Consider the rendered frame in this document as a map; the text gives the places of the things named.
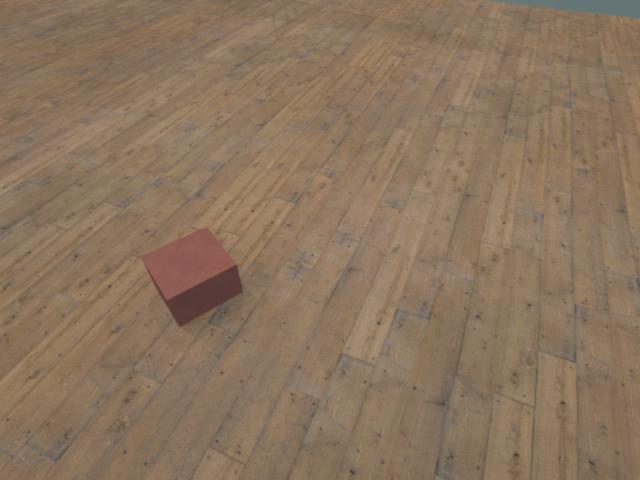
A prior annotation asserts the carton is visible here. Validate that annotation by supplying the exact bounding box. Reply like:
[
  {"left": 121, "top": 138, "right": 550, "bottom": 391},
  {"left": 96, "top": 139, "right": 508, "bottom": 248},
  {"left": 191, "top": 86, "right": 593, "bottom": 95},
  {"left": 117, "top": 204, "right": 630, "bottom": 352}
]
[{"left": 141, "top": 227, "right": 243, "bottom": 327}]

